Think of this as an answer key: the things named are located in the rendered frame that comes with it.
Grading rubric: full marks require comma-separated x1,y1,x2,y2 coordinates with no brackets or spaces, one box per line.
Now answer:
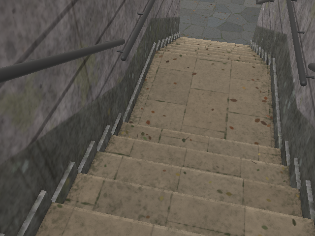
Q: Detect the stairs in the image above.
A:
35,122,315,236
159,36,266,65

